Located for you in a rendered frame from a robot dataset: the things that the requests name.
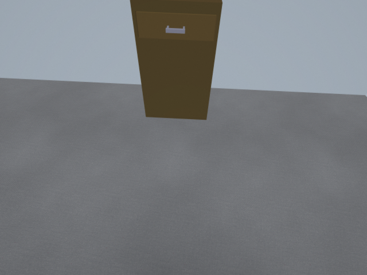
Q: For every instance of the handle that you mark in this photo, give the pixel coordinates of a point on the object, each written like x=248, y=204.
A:
x=175, y=30

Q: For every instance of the drawer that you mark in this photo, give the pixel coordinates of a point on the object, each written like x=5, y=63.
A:
x=197, y=26

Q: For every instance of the cabinet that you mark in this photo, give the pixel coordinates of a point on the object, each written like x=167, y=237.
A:
x=176, y=74

